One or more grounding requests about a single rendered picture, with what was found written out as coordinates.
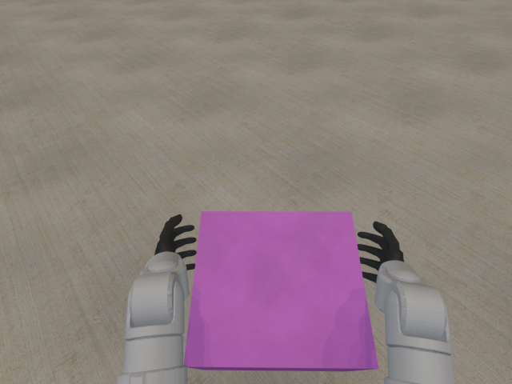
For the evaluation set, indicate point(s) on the robot left forearm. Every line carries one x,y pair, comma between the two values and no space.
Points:
153,352

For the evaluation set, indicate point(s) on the carton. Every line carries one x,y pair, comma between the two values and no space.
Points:
279,290

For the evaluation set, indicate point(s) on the robot right forearm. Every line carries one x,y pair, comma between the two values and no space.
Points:
417,327

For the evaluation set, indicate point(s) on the robot right hand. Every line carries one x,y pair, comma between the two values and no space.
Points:
390,249

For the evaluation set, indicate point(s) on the robot left hand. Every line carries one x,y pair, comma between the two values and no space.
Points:
169,233

